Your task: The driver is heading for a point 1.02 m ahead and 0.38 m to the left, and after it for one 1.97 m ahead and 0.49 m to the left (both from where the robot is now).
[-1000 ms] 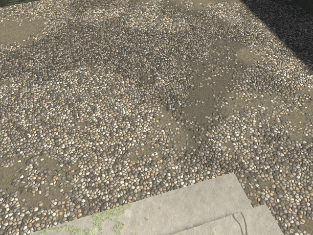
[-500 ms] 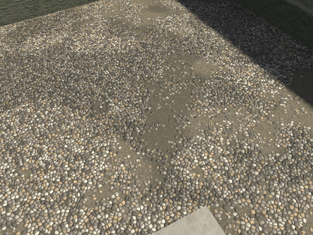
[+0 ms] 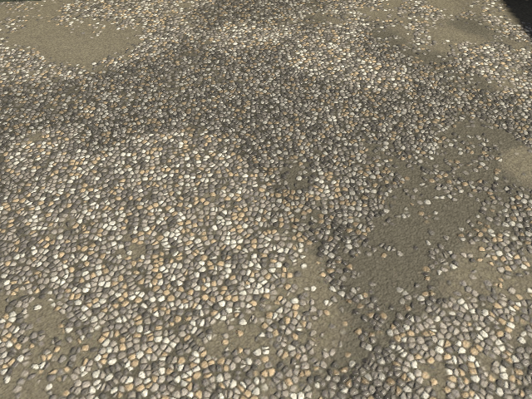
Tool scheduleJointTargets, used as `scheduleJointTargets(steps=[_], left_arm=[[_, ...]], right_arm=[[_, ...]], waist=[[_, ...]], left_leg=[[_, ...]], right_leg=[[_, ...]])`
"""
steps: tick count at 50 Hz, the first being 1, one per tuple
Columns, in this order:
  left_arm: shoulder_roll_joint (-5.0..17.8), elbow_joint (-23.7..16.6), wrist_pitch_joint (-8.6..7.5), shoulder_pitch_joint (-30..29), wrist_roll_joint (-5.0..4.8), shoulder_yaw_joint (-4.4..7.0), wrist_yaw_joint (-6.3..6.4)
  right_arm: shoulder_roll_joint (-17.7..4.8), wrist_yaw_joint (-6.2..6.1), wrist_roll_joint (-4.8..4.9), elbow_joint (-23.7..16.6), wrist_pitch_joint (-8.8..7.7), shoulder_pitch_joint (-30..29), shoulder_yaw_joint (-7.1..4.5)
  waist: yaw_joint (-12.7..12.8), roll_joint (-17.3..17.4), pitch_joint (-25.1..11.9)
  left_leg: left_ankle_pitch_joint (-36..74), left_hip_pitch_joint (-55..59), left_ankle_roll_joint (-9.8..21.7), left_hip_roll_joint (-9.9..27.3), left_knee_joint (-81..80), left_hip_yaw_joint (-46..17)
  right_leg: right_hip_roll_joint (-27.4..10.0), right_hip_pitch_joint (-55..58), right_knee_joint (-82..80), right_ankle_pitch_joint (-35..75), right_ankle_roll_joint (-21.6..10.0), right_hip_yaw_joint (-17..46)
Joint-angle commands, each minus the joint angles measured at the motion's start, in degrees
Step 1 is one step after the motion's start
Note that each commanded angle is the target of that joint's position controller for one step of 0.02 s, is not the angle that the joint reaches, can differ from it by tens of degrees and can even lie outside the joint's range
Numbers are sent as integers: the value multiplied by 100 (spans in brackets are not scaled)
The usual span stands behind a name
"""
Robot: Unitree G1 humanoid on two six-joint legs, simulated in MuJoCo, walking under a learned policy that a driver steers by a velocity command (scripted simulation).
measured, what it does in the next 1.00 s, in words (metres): goes down, turning left: left foot 0.17 m lower, then right foot 0.17 m lower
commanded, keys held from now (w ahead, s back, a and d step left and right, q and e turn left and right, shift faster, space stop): w+q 1.00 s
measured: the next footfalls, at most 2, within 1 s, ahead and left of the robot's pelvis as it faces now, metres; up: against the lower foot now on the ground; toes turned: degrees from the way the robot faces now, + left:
left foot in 0.30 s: +0.28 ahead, +0.18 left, -0.17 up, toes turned +15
right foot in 0.70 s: +0.61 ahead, +0.01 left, -0.34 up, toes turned +22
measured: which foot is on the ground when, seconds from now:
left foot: up 0.00-0.28, down 0.30-0.70, up 0.72-1.00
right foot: down 0.00-0.32, up 0.34-0.68, down 0.70-1.00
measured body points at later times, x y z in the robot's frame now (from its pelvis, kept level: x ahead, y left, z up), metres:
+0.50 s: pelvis +0.31 +0.08 -0.17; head +0.31 +0.08 +0.28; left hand +0.37 +0.36 -0.29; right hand +0.30 -0.17 -0.32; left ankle +0.24 +0.17 -0.88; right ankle +0.40 -0.07 -0.80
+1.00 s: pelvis +0.59 +0.13 -0.32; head +0.60 +0.14 +0.13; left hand +0.41 +0.29 -0.47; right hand +0.89 +0.06 -0.40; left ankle +0.67 +0.34 -0.97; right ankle +0.58 -0.01 -1.05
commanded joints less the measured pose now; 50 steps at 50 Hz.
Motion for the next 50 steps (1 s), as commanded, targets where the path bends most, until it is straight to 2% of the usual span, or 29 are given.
scheduleJointTargets(steps=[1,5,9,13,15,16,17,18,19,20,21,22,23,25,26,28,30,32,33,34,35,36,37,38,40,42,43,46,50], left_arm=[[297,-62,-106,297,11,-107,-47],[599,-79,-207,171,-252,-85,230],[633,114,192,1162,-386,33,569],[893,-44,412,961,-388,183,522],[1186,-126,532,456,-63,171,89],[361,-83,522,1281,-112,25,-349],[979,-828,305,129,-435,193,-516],[1010,-1679,-22,-1865,-759,192,-510],[1342,-2092,-174,-2911,-926,307,-350],[1376,-2050,-171,-2739,-757,333,-297],[1383,-1987,-98,-2492,-700,392,-203],[897,-1792,66,-1922,-527,244,-107],[704,-1490,201,-1452,-426,193,-85],[598,-1620,408,-948,-358,67,-249],[632,-1617,385,-1129,-292,27,-309],[853,-1738,395,-1330,-528,-8,-272],[1358,-2026,537,-1861,-492,111,-233],[1608,-2125,565,-2541,-395,124,-268],[1736,-1998,516,-2437,-459,160,-307],[1762,-2070,324,-2539,-1484,522,-203],[2015,-1635,271,-1232,-1399,578,-234],[2050,-1180,270,-90,-1170,632,-282],[2599,-986,365,325,-1287,853,-347],[2467,-844,444,269,-1347,884,-347],[1078,-1109,424,-777,-930,459,-126],[779,-1025,384,-1547,-930,307,7],[691,-1070,404,-1837,-877,253,12],[1411,-1372,322,-2080,-724,394,269],[1765,-1110,365,-1243,-1119,643,376]], right_arm=[[-53,160,-36,-522,19,-389,35],[-150,126,-174,-874,154,-865,24],[-2,144,-223,-870,179,-1571,85],[-214,23,-282,-54,-88,-794,-46],[-1015,-93,-105,656,-258,1246,-443],[-1729,-64,-144,1252,-184,3291,-639],[-1969,-143,-344,1596,-181,4198,-763],[-1655,-302,-333,1671,-321,4293,-767],[-1152,-331,-94,1456,-341,3608,-604],[-244,-266,-56,1153,-265,2504,-284],[-177,-131,-146,861,-228,1668,-178],[196,-107,-116,443,-324,607,55],[111,-115,72,16,-380,-136,120],[-469,-154,-10,-257,-490,-417,22],[-108,-246,-105,-243,-590,-69,146],[-383,-383,-228,-320,-666,276,112],[-782,-256,-133,-312,-617,685,23],[-573,-208,-53,-166,-501,1390,94],[-721,-223,69,-156,-367,1431,53],[-434,-620,864,84,-33,1643,-135],[-351,-695,690,345,66,2024,-92],[325,-608,858,583,8,2922,-69],[326,-679,1033,151,-124,2807,44],[281,-735,1170,-328,-142,1846,43],[-3,-862,1056,-942,43,-312,-66],[403,-759,846,-1140,296,-495,-7],[222,-696,807,-1241,329,-384,-75],[-21,-605,490,-1418,184,-702,-236],[268,-316,652,-1690,185,-1669,-141]], waist=[[-194,-548,872],[-105,-600,965],[501,-683,1161],[267,-376,544],[-888,84,-295],[-1023,909,-2440],[-1767,855,-3296],[-2383,877,-1923],[-2265,129,-1053],[-1534,-773,-555],[-851,-853,256],[-210,-967,783],[14,-742,1058],[382,-40,433],[44,-402,370],[-155,-589,245],[-125,-422,625],[-494,-446,935],[-514,-501,904],[-758,-885,190],[-364,-1050,-572],[-321,-1955,-1611],[-125,-2360,-2118],[-40,-2147,-1851],[58,-428,-563],[-548,-586,317],[-782,-695,488],[-667,-1139,232],[-284,-883,267]], left_leg=[[276,714,120,262,21,440],[-295,636,32,412,-971,537],[-1159,309,-196,485,-2329,905],[-1367,1816,-270,192,-2949,1356],[607,5568,186,-8,-2982,1680],[3430,9563,1295,691,-342,679],[4305,10620,1834,1218,-39,-368],[2003,10161,2002,1342,-807,-1107],[-210,8704,1825,1426,-1311,-1300],[-1555,7121,1459,1324,-1369,-1126],[-1924,4830,1598,1446,-1684,-1326],[-2522,2393,1403,1415,-2054,-1107],[-3092,433,1483,1150,-2470,-694],[-3788,-1178,1271,245,-1730,-177],[-4328,-862,1104,76,-1292,-274],[-5610,-1590,493,-687,-568,422],[-6526,-1165,591,-325,-86,-387],[-6717,649,641,91,528,-1444],[-6494,1605,578,42,1031,-1674],[-4736,2626,341,-562,2293,-1189],[-5744,1840,13,-824,4110,-747],[-8028,-879,-348,-1354,6730,-170],[-7381,-2253,-600,-1076,8557,68],[-6588,-3269,-587,-722,8717,450],[-5258,-3418,-395,-225,7834,476],[-4885,-2858,-270,122,7072,-35],[-4166,-2438,-170,154,5819,-11],[-1766,283,-533,-141,1891,740],[-2026,63,-399,-177,-102,884]], right_leg=[[-1478,-1271,-1591,1159,-805,753],[-1393,-179,-877,1712,-531,555],[-1616,956,-329,1946,-465,895],[-1410,970,1409,2554,-201,665],[-1052,-1170,3524,1995,151,501],[-336,-3337,6327,-1868,626,589],[29,-4481,7869,-2499,689,1322],[71,-6648,8190,-2526,558,1583],[-242,-6954,7832,-2484,421,1901],[-647,-6395,6456,-1663,119,2399],[-753,-5506,5919,-1101,-86,2495],[-991,-4286,4330,390,-319,2956],[-999,-3096,3110,1472,-269,2760],[-538,-1350,3479,2902,-164,2116],[-687,-1846,2633,4574,-59,2634],[-359,-47,939,6061,282,2010],[-321,-62,666,4703,502,1825],[-524,-937,-780,4302,299,2263],[-521,-1060,-1853,4558,158,2245],[-463,-1088,-2643,4443,71,2441],[-900,588,-1539,6794,-58,2281],[-1601,3405,696,8172,-493,2511],[-2601,3860,343,6679,-1115,4277],[-2976,3416,-734,3378,-1470,5189],[-2655,1583,-1598,1291,-1290,4611],[-2522,-357,-1461,1604,-905,4014],[-1925,-989,-1569,1136,-490,3139],[-1046,-2432,-2270,2033,-458,1501],[-1578,-305,-2331,2274,-560,1553]])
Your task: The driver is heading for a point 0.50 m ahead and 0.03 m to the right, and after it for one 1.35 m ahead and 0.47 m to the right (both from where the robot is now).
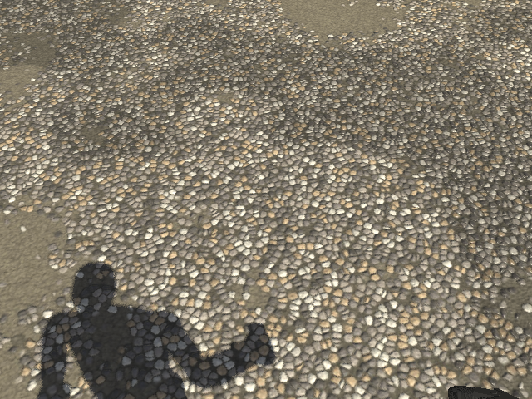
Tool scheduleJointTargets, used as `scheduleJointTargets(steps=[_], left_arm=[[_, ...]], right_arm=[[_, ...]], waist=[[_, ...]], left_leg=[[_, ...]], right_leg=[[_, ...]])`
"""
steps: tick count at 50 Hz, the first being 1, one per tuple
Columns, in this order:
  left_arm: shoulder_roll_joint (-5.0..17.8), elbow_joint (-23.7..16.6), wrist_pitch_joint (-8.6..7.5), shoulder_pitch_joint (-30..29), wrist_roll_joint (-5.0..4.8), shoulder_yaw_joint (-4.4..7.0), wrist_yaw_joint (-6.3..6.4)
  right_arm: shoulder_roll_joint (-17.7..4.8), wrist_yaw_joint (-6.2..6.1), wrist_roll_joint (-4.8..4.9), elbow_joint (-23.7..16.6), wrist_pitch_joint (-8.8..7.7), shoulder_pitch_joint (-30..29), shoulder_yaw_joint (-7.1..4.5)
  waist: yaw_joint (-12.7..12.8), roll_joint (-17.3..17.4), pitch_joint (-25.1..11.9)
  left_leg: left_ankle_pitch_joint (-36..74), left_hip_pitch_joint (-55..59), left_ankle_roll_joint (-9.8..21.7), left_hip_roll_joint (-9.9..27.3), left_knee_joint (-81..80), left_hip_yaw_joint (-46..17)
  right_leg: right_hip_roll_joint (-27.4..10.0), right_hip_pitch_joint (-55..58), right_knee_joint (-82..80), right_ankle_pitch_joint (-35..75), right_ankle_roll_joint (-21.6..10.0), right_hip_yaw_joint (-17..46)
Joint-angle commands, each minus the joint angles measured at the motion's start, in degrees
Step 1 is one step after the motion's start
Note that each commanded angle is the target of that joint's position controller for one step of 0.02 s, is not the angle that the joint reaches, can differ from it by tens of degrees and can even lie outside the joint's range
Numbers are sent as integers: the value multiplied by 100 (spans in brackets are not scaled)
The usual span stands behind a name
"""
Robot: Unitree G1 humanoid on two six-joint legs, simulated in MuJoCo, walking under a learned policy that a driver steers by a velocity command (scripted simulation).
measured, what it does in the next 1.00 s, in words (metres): walks ahead: left foot, then right foot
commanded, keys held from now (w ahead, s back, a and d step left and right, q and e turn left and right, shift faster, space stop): w+q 0.20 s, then w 0.10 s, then w+e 0.70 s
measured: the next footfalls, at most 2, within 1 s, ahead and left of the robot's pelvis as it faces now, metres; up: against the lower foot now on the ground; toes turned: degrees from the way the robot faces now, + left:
left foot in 0.14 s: +0.25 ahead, +0.12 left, +0.00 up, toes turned +7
right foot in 0.66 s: +0.59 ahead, -0.03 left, +0.00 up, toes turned +5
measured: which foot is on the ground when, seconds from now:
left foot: up 0.00-0.12, down 0.14-0.68, up 0.70-1.00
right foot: down 0.00-0.16, up 0.18-0.64, down 0.66-1.00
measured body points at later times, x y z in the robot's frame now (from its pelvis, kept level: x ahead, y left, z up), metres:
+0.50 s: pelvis +0.29 +0.05 +0.01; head +0.32 +0.07 +0.46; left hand +0.43 +0.34 -0.09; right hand +0.39 -0.20 -0.12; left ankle +0.21 +0.11 -0.73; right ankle +0.51 -0.08 -0.67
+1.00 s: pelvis +0.58 +0.04 +0.01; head +0.63 +0.02 +0.46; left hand +0.68 +0.31 -0.10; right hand +0.79 -0.22 -0.07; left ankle +0.77 +0.22 -0.68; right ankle +0.55 -0.03 -0.73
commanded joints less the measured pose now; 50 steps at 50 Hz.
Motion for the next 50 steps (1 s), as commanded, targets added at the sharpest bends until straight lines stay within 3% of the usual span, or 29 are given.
scheduleJointTargets(steps=[1,3,5,6,7,8,9,10,11,12,14,16,19,22,25,28,31,32,33,34,35,36,37,38,39,41,43,47,50], left_arm=[[1156,-381,-58,-192,-146,341,106],[1099,-365,28,31,-105,408,72],[1267,-479,56,-31,-91,493,3],[1355,-526,61,-46,-99,509,-23],[1350,-621,35,-152,-102,496,-34],[986,-988,-91,-292,24,375,-76],[616,-1355,-421,-355,-41,198,-235],[1108,-1548,-594,-1046,-240,360,-303],[1121,-1534,-595,-1126,-275,365,-288],[1123,-1475,-531,-1076,-142,405,-212],[1100,-1480,-330,-893,-57,491,-160],[867,-1599,-231,-929,-20,471,-188],[737,-1796,-213,-1552,16,397,-219],[551,-1901,-198,-2112,-52,290,-275],[612,-2047,-190,-2566,-149,257,-389],[712,-2271,-210,-2861,-177,255,-513],[841,-2349,-208,-2606,-133,298,-621],[993,-2293,-185,-2213,-109,374,-616],[1187,-2100,-166,-1393,-91,484,-596],[1574,-1958,-143,-460,-48,597,-535],[1923,-1925,-192,-268,-108,647,-567],[1414,-1875,-131,84,-152,530,-516],[1235,-1980,-98,-361,-128,484,-460],[1190,-2128,-80,-793,-100,458,-427],[1132,-2209,-77,-1074,-77,435,-416],[1070,-2337,-83,-1287,-54,410,-412],[1113,-2330,-96,-1247,-106,423,-374],[1317,-2253,-20,-986,-174,509,-258],[1292,-2166,47,-685,-198,517,-246]], right_arm=[[129,229,-25,-538,-55,-835,69],[125,335,-14,-673,-87,-1194,58],[-123,382,-54,-684,-98,-1018,-52],[-354,381,-57,-546,-109,-394,-188],[-824,308,-72,-244,-79,747,-420],[-1589,163,-88,-70,-46,1619,-628],[-1914,123,-110,-151,-46,1967,-620],[-1490,74,-232,-79,-30,2102,-506],[-1118,52,-166,8,-35,1646,-408],[-852,89,-76,-150,-79,975,-313],[-562,110,-112,-236,-183,353,-217],[-643,71,-126,-96,-252,522,-229],[-789,-62,-138,92,-295,895,-255],[-821,-88,-126,240,-323,1287,-251],[-914,-68,-127,342,-365,1511,-264],[-965,-79,-158,470,-337,1719,-288],[-1106,-95,-139,430,-274,1510,-329],[-1187,-103,-130,402,-254,1423,-345],[-1239,-116,-113,347,-227,1237,-340],[-1113,-146,-202,191,-261,1211,-278],[-385,0,-336,100,-408,2065,-29],[-879,102,-217,142,-581,1727,-97],[-1056,132,-21,-79,-653,1060,-151],[-986,96,-76,-167,-693,737,-113],[-964,43,-209,-201,-682,624,-143],[-944,-25,-288,-299,-565,780,-197],[-827,-80,-296,-346,-469,768,-180],[-564,-77,-304,-540,-445,-42,-84],[-596,-4,-201,-640,-488,-505,-87]], waist=[[-58,-385,635],[63,-340,748],[-122,-617,495],[-463,-719,67],[-1015,-717,-558],[-1147,315,-1298],[-945,1147,-2325],[-1166,543,-1966],[-912,520,-1214],[-522,-85,-799],[-66,-2,-483],[50,-40,-415],[-172,21,-166],[-474,83,-55],[-682,133,114],[-761,112,256],[-511,271,-43],[-288,347,-337],[176,255,-715],[510,-277,-1341],[-2,-1737,-2138],[377,-1336,-2367],[405,-998,-1362],[220,-230,-855],[-1,93,-510],[-351,-117,-416],[-420,-262,-295],[-175,-477,-149],[58,-681,-189]], left_leg=[[-111,222,177,-17,-1260,55],[-812,88,396,-102,-1673,287],[-1456,1197,620,-508,-1939,749],[-1320,2226,754,-789,-2185,917],[-943,4074,1006,-881,-2342,701],[-657,6391,1728,580,-2414,-1789],[-1452,7604,2643,1762,-3607,-4918],[-1696,7548,2281,1546,-3806,-4301],[-1085,6711,1989,1314,-3747,-3169],[-473,5511,1717,1000,-3791,-2420],[223,4018,1547,637,-4007,-1726],[668,3529,1588,563,-4164,-1436],[1043,3489,1426,469,-4300,-937],[774,3718,1179,437,-4311,-636],[366,4180,1085,706,-4345,-643],[822,5044,995,997,-4086,-536],[2816,5343,778,998,-3402,-207],[3763,5336,708,910,-2844,-93],[4109,5022,568,687,-1802,130],[2515,3707,344,416,-60,320],[-2868,1186,-61,-725,2032,16],[-3301,392,53,-617,2504,-782],[-2802,-190,102,-339,2454,-723],[-2383,-25,120,-106,2025,-645],[-2198,319,56,37,1535,-571],[-2090,951,-86,189,956,-547],[-1951,1038,-260,199,403,-401],[-465,1547,-409,-72,-1353,-211],[194,1999,-410,-328,-2163,-211]], right_leg=[[-1694,184,-1229,2044,-731,867],[-1785,837,-946,2660,-657,744],[-1635,801,-103,5015,-537,317],[-1513,713,811,6073,-465,76],[-1326,-194,2262,6205,-265,-76],[-783,-2592,4715,2728,91,-61],[280,-4181,6222,-1037,211,1282],[14,-4972,6272,-627,81,1873],[-222,-5097,5843,-181,-23,1679],[-495,-4505,5315,234,-17,1608],[-754,-3487,4690,561,58,1574],[-726,-3291,4335,738,135,1426],[-690,-3573,3195,1690,171,1328],[-486,-3397,1819,2800,-11,1258],[-318,-3452,1175,3126,-185,1266],[-163,-3862,892,2530,-405,1367],[182,-3122,784,1659,-686,999],[399,-2461,775,1436,-800,806],[589,-1325,460,1737,-966,731],[-223,483,518,2479,-1336,1936],[-1616,2729,125,1718,-2491,4948],[-1588,3099,-529,490,-2360,5713],[-1447,2500,-668,466,-2064,5001],[-1269,1563,-756,1018,-1906,4460],[-1106,710,-859,1798,-1851,4062],[-827,-112,-1068,2475,-1829,3636],[-687,-562,-1130,2829,-1797,3279],[-221,-1194,-1052,2648,-1439,2712],[-176,-1165,-879,2141,-1266,2884]])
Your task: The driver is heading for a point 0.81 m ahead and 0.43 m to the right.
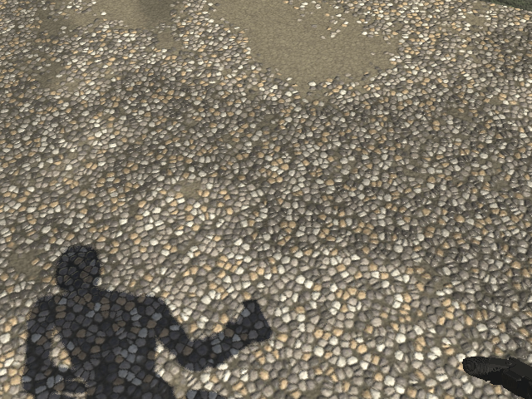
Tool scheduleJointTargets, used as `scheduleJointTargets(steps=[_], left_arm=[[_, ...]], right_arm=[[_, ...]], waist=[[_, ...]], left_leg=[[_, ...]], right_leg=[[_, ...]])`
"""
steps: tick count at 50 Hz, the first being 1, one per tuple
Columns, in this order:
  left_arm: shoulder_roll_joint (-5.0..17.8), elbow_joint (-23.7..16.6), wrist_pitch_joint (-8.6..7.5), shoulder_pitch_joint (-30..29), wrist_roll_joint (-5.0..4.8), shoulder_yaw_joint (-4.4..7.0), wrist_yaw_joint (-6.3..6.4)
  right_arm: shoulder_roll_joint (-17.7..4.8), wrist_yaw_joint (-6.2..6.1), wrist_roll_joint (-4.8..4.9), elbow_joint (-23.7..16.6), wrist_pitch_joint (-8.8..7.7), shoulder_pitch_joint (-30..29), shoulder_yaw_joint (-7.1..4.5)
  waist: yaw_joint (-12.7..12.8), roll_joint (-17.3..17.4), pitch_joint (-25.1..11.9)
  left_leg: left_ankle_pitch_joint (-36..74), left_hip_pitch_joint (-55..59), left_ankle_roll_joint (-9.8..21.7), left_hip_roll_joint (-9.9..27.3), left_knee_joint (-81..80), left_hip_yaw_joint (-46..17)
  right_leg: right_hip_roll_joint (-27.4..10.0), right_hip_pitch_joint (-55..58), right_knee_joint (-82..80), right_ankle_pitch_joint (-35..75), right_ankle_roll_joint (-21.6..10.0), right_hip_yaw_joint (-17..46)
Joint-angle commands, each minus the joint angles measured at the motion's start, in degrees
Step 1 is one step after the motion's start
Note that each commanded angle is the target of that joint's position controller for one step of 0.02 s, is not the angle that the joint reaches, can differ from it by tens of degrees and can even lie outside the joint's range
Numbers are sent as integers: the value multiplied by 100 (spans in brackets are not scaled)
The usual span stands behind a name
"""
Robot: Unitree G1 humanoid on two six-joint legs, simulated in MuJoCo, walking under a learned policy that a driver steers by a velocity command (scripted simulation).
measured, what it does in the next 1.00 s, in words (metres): walks ahead, turning right: left foot, then right foot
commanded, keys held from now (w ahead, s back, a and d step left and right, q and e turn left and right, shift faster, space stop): w+e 1.00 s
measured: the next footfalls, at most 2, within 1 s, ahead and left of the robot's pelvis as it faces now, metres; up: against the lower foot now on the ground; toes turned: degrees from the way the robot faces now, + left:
left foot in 0.14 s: +0.26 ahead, +0.14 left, +0.00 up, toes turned -11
right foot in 0.68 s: +0.45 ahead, -0.20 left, +0.00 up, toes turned -27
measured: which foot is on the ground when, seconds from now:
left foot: up 0.00-0.12, down 0.14-0.68, up 0.70-1.00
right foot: down 0.00-0.16, up 0.18-0.66, down 0.68-1.00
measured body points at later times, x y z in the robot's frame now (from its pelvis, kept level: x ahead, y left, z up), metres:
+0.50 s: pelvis +0.25 +0.03 +0.00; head +0.29 +0.02 +0.45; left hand +0.53 +0.21 -0.09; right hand +0.20 -0.26 -0.12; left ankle +0.22 +0.15 -0.75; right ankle +0.34 -0.18 -0.68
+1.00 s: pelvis +0.49 -0.12 +0.00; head +0.51 -0.15 +0.45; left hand +0.71 +0.07 -0.10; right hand +0.52 -0.45 -0.09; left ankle +0.73 -0.06 -0.69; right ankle +0.42 -0.18 -0.75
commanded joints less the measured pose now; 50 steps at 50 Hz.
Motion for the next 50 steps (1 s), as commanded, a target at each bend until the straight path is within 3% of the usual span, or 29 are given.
scheduleJointTargets(steps=[1,3,5,6,7,8,9,10,11,12,13,15,17,21,25,29,32,33,34,35,36,37,38,39,40,42,44,48,50], left_arm=[[893,-342,-25,104,-41,262,45],[859,-336,7,216,-44,274,58],[868,-375,34,162,-24,300,88],[790,-439,47,39,-27,280,99],[598,-539,20,-97,1,219,89],[246,-686,-25,-130,84,97,65],[154,-824,-47,651,-75,39,84],[734,-668,-29,695,-107,126,106],[986,-719,26,145,-34,192,99],[916,-784,59,-159,47,199,95],[829,-881,52,-355,91,207,66],[610,-918,83,-332,6,180,-9],[469,-949,122,-400,3,140,-26],[431,-1013,131,-805,21,89,-46],[324,-1148,70,-1515,17,12,-175],[367,-1379,76,-1990,-16,6,-306],[652,-1378,125,-1545,47,156,-329],[856,-1181,143,-767,48,290,-307],[1202,-926,176,244,37,474,-220],[1918,-898,162,493,8,597,-130],[1757,-1063,77,692,25,494,-155],[1376,-979,23,569,81,374,-184],[1204,-960,-6,276,53,317,-175],[1062,-1012,-7,-134,49,262,-160],[930,-1076,-15,-422,98,203,-150],[920,-1078,-42,-620,128,188,-113],[993,-979,-63,-541,106,205,-39],[1104,-788,-11,-233,40,246,67],[1160,-696,11,-35,16,264,76]], right_arm=[[-349,53,87,-464,-103,-535,-74],[-496,99,113,-535,-174,-653,-123],[-637,129,148,-520,-262,-482,-198],[-709,124,153,-434,-299,-122,-255],[-885,93,86,-342,-320,441,-339],[-1227,40,-3,-269,-315,1349,-440],[-1532,70,-79,-65,-240,1773,-501],[-1049,84,56,-146,-202,1674,-420],[-695,57,79,-218,-149,1483,-315],[-615,59,37,-247,-99,1255,-256],[-547,63,15,-200,-65,1112,-225],[-478,67,-16,-111,-67,1019,-182],[-594,70,17,37,-106,1064,-219],[-841,38,25,258,-102,1110,-283],[-1017,13,76,444,-43,1318,-298],[-1236,20,180,595,62,1574,-350],[-1499,-31,243,594,156,1529,-432],[-1518,-60,264,577,197,1467,-433],[-1339,-93,216,516,186,1528,-363],[-627,-34,-47,155,84,1857,-121],[-754,56,19,20,-150,1629,-60],[-1101,124,250,-127,-249,1035,-170],[-1027,123,249,-178,-297,867,-118],[-992,74,117,-116,-294,867,-122],[-1056,48,34,-89,-233,937,-167],[-968,49,-2,-64,-96,1074,-166],[-805,32,-40,-92,-21,917,-113],[-532,87,-12,-290,-33,-4,24],[-583,142,64,-374,-65,-322,22]], waist=[[60,-634,-396],[75,-657,-395],[-76,-810,-431],[-307,-845,-536],[-601,-792,-917],[-958,-132,-1606],[-601,1775,-2029],[-703,1303,-1671],[-862,753,-1051],[-780,355,-681],[-677,309,-417],[-491,499,-242],[-444,508,-179],[-485,349,-139],[-755,310,27],[-861,350,230],[-455,594,-137],[11,513,-535],[467,255,-1046],[120,-1310,-1511],[276,-1308,-2571],[415,-831,-1948],[224,-569,-1303],[-53,-181,-907],[-285,-244,-691],[-495,-369,-581],[-503,-342,-469],[-155,-495,-267],[-12,-563,-241]], left_leg=[[542,1041,-28,-460,-658,347],[194,1044,56,-513,-1062,210],[-204,1395,193,-542,-1342,197],[-152,1935,324,-528,-1618,257],[-129,2955,544,-176,-1551,84],[-213,4432,965,868,-1458,-885],[-1234,5806,1922,2038,-1835,-3346],[-2319,5597,1892,2111,-1990,-3660],[-2243,5017,1625,1813,-2041,-2765],[-1637,4356,1450,1533,-2161,-2074],[-1165,3890,1393,1330,-2295,-1655],[-655,3331,1307,1059,-2579,-953],[-299,3207,1379,1052,-2780,-543],[453,3365,1344,1067,-2889,209],[594,3549,1156,989,-2838,871],[945,4090,1033,1210,-2643,1138],[3544,4314,846,1212,-1546,1542],[4095,4122,724,1067,-535,1742],[3349,3052,518,869,893,1820],[-1383,370,155,23,3109,1738],[-3244,-559,148,-522,4101,379],[-2723,-1086,219,-201,4199,119],[-2246,-1024,277,12,3763,205],[-1939,-674,237,211,3280,232],[-1760,-223,191,339,2923,226],[-1612,206,58,339,2547,296],[-1284,317,-89,251,2000,395],[201,703,-155,-67,186,431],[521,1001,-146,-245,-350,407]], right_leg=[[-1162,-339,-384,1032,-708,1049],[-1278,116,-99,742,-678,1464],[-1349,351,218,715,-619,1793],[-1228,310,510,876,-513,1798],[-1017,-23,1185,1074,-330,1572],[-620,-874,2782,110,-83,970],[-39,-2792,4300,-2334,237,298],[-565,-3475,5091,-2130,353,291],[-743,-3632,5349,-1547,427,171],[-899,-3468,5284,-1149,460,17],[-1031,-3396,5089,-888,470,-18],[-1204,-3075,4857,-681,464,-148],[-1274,-3135,4645,-503,542,-238],[-1360,-3268,3735,386,639,-277],[-1276,-2949,2457,1281,532,-605],[-1148,-2821,1760,835,314,-926],[-641,-1767,1484,-19,-42,-1401],[-378,-720,1087,231,-235,-1530],[-442,1005,970,581,-480,-1125],[-2024,3164,841,396,-1362,1704],[-2710,3786,-121,-344,-1975,4011],[-2507,3425,-256,-261,-1618,3204],[-2265,2562,-266,113,-1414,2432],[-2033,1682,-312,612,-1235,1882],[-1865,971,-431,1169,-1164,1524],[-1715,259,-647,1562,-1198,1297],[-1565,-174,-709,1787,-1188,964],[-1225,-493,-617,1120,-865,629],[-1258,-484,-541,714,-787,799]])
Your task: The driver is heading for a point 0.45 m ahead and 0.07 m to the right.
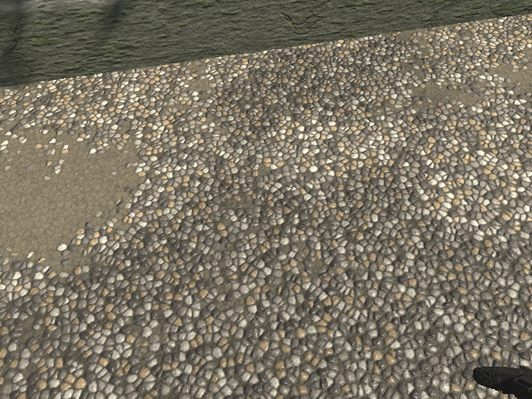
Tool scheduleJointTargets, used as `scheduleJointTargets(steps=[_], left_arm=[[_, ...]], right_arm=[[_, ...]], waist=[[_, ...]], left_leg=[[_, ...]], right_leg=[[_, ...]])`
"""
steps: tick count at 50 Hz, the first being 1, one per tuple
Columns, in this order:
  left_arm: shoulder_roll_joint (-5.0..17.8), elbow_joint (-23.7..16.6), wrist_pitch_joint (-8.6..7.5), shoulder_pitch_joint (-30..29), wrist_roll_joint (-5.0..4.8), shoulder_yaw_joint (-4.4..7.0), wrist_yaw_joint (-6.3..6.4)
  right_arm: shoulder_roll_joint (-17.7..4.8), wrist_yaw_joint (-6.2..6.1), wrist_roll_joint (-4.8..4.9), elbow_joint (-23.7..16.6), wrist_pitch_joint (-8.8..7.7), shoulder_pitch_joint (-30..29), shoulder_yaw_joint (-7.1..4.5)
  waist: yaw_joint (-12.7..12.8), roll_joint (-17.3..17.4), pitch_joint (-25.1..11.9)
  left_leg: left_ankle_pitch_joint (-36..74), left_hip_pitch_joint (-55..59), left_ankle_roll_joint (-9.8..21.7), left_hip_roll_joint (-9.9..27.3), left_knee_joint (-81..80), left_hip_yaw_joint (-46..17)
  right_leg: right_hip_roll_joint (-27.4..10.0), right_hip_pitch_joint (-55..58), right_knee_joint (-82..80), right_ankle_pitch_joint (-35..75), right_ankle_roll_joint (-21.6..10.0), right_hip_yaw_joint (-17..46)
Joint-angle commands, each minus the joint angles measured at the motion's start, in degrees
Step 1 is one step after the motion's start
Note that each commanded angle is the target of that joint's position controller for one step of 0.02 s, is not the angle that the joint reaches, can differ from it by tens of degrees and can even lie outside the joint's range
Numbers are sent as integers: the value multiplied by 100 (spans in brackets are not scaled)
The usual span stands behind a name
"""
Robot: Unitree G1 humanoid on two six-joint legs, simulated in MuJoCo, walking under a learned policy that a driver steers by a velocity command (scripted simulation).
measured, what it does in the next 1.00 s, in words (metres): walks ahead, turning right: left foot, then right foot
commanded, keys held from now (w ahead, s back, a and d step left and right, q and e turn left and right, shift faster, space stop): w+e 0.44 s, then no key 0.56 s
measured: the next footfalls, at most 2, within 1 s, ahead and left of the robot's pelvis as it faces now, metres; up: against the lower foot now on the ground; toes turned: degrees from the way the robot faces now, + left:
left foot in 0.14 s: +0.26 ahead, +0.15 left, +0.00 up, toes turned -9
right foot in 0.64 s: +0.44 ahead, -0.18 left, +0.00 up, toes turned -21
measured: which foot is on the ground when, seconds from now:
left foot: up 0.00-0.12, down 0.14-0.64, up 0.66-0.96, down 0.98-1.00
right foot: down 0.00-0.16, up 0.18-0.62, down 0.64-1.00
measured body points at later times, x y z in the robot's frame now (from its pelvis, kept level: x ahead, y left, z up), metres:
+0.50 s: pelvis +0.25 +0.03 +0.00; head +0.28 +0.03 +0.45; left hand +0.52 +0.22 -0.08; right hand +0.20 -0.25 -0.12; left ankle +0.22 +0.15 -0.74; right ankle +0.35 -0.17 -0.68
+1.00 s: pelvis +0.38 -0.04 -0.02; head +0.40 -0.04 +0.43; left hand +0.62 +0.13 -0.12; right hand +0.39 -0.34 -0.13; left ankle +0.46 +0.08 -0.75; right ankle +0.41 -0.16 -0.74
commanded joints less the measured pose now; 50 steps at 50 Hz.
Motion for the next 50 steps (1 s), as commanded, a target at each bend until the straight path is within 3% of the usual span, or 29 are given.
scheduleJointTargets(steps=[1,5,6,7,8,9,10,11,12,14,16,19,22,24,27,29,30,31,32,33,34,35,36,37,38,41,46,49,50], left_arm=[[1019,-318,-74,-38,-50,294,55],[921,-259,-27,-11,-48,286,69],[786,-279,-13,-50,-41,249,71],[508,-331,-29,-58,-14,156,62],[135,-439,-60,321,-23,42,53],[321,-566,-91,649,-134,30,79],[824,-463,-64,404,-152,153,89],[944,-534,-17,-91,-92,194,84],[882,-575,6,-306,-21,199,76],[700,-600,51,-329,-45,208,21],[515,-595,99,-347,-61,173,-2],[409,-676,117,-636,-24,131,-6],[349,-709,80,-971,-30,93,-86],[185,-813,23,-1409,22,23,-154],[136,-940,-32,-1744,28,3,-270],[319,-957,-38,-1608,55,82,-308],[455,-869,-41,-1259,98,153,-304],[656,-666,-48,-619,128,267,-275],[1021,-560,-21,-152,160,377,-176],[1449,-602,28,40,287,375,-55],[1147,-672,8,43,276,209,-89],[862,-629,33,-73,227,159,-141],[704,-567,20,-492,129,97,-156],[549,-528,8,-791,101,41,-152],[508,-499,9,-1066,124,20,-144],[597,-402,-3,-1473,268,67,-120],[474,-100,85,-1481,242,16,-11],[181,142,124,-1337,216,-102,-16],[130,238,127,-1153,249,-120,-11]], right_arm=[[-398,66,89,-459,-103,-505,-78],[-674,105,129,-472,-182,-226,-235],[-715,88,112,-374,-200,162,-292],[-882,48,32,-310,-226,745,-372],[-1307,1,-85,-267,-224,1442,-473],[-1390,59,-24,-70,-141,1874,-521],[-912,59,55,-183,-120,1634,-401],[-703,32,54,-219,-69,1396,-330],[-571,22,10,-230,-41,1147,-276],[-393,-7,-26,-160,-46,920,-215],[-417,-17,5,-50,-96,948,-234],[-615,-39,-4,138,-123,1086,-303],[-728,-62,12,256,-72,1114,-322],[-787,-87,39,344,-8,1147,-312],[-969,-97,143,513,94,1400,-333],[-1119,-103,244,557,140,1377,-374],[-1171,-120,297,562,160,1301,-390],[-1107,-130,309,570,176,1260,-367],[-891,-132,189,535,145,1438,-290],[-299,-48,-148,342,82,1891,-74],[-405,43,14,575,59,2336,30],[-863,63,202,558,125,1781,-119],[-768,30,238,385,180,1320,-89],[-686,-46,152,422,250,1141,-80],[-679,-105,106,457,355,1211,-97],[-433,-211,68,634,552,1624,-61],[-381,-233,26,629,638,1161,-42],[-324,-174,-134,642,615,1127,-23],[-570,-181,-164,541,594,1049,-43]], waist=[[-4,-709,-288],[-234,-957,-308],[-441,-966,-418],[-718,-790,-843],[-784,334,-1590],[-707,1829,-1926],[-805,1049,-1275],[-833,620,-723],[-721,337,-415],[-497,523,-167],[-463,545,-143],[-493,288,-103],[-590,241,-63],[-707,176,133],[-793,254,64],[-612,400,-109],[-369,441,-313],[-11,323,-651],[158,-20,-1040],[-151,-1528,-1821],[-84,-1475,-3212],[109,-786,-2820],[-36,-676,-1990],[-175,-372,-1472],[-406,-430,-1214],[-714,-782,-1070],[-522,-903,-957],[-627,-687,-538],[-494,-323,-294]], left_leg=[[595,1040,0,-387,-757,188],[-131,1615,264,-459,-1266,89],[-201,2141,388,-467,-1471,176],[-302,3146,632,-43,-1463,-130],[-787,5008,1233,1196,-1606,-1684],[-2512,5662,1804,2029,-2278,-3961],[-3364,5167,1663,1875,-2517,-3749],[-2938,4520,1466,1662,-2530,-2864],[-2227,3902,1376,1408,-2625,-2185],[-1336,3220,1285,1054,-2870,-1269],[-785,3088,1336,972,-3058,-706],[-16,3281,1442,1074,-3182,-165],[448,3486,1343,989,-3189,459],[1227,3316,1263,857,-3058,873],[2137,3507,1192,915,-2745,1087],[2898,3808,1102,998,-2279,1085],[3367,3885,1003,950,-1825,1133],[3442,3745,843,766,-1031,1295],[2417,2980,568,463,54,1456],[-2657,887,174,-215,2246,1447],[-4047,550,67,-386,3365,229],[-3674,502,53,-121,3432,-8],[-3338,193,51,36,3077,160],[-3043,264,12,169,2676,185],[-2794,745,-24,250,2293,171],[-2358,1856,-128,59,1363,408],[-1318,2495,32,-23,-22,432],[-662,3158,298,-68,-1241,447],[-559,3025,488,356,-1684,-44]], right_leg=[[-1189,-489,-532,652,-876,1055],[-1325,-80,137,280,-677,1716],[-1161,-132,460,323,-547,1688],[-875,-451,1345,300,-335,1417],[-234,-1850,3165,-949,49,660],[-147,-3227,4620,-2234,239,248],[-491,-3655,5233,-1788,309,373],[-666,-3696,5365,-1332,334,164],[-827,-3499,5191,-960,341,86],[-1096,-3085,4837,-585,333,27],[-1140,-3032,4665,-366,377,-96],[-1195,-3309,4116,136,483,-74],[-1192,-3236,3221,908,496,-238],[-1066,-2829,2361,1290,456,-494],[-825,-2226,1564,1287,357,-812],[-634,-1830,1184,921,163,-877],[-487,-1346,875,924,32,-943],[-317,-413,393,1469,-139,-1001],[-655,804,434,3180,-319,-609],[-2324,2949,1271,6428,-1210,1297],[-3239,3404,919,6190,-2035,2624],[-2727,2780,692,5510,-1763,1911],[-2369,2110,524,4815,-1459,1309],[-2150,1338,308,4235,-1254,1047],[-1997,532,88,3863,-1133,797],[-1739,-710,-333,3247,-1096,274],[-1639,-1038,-604,368,-861,305],[-1240,-1512,-474,-1527,-258,212],[-978,-1560,-119,-1716,29,59]])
